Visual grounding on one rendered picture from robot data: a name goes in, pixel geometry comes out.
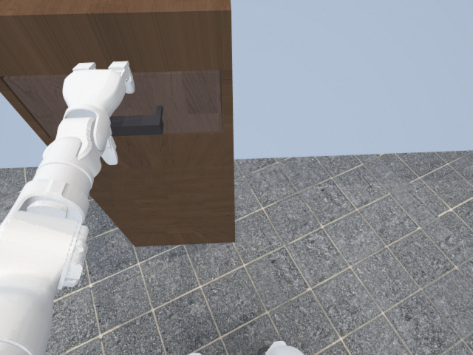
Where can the robot left hand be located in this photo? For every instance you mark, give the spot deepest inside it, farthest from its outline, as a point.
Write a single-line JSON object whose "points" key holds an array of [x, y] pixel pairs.
{"points": [[103, 89]]}

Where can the left robot forearm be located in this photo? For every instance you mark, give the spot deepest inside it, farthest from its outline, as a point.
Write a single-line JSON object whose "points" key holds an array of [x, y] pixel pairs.
{"points": [[62, 182]]}

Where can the cabinet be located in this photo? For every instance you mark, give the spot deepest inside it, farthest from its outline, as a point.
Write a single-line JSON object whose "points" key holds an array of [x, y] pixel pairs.
{"points": [[169, 189]]}

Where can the drawer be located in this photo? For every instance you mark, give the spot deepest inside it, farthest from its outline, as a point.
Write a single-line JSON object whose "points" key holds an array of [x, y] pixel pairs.
{"points": [[191, 100]]}

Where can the left robot upper arm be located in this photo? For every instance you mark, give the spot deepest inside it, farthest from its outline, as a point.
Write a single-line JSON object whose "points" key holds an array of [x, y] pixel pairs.
{"points": [[39, 254]]}

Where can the robot right shin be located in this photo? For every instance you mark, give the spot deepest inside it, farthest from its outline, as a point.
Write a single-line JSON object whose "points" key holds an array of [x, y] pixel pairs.
{"points": [[278, 343]]}

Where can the handle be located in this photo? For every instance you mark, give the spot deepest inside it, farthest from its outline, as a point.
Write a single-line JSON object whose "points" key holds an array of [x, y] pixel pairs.
{"points": [[138, 124]]}

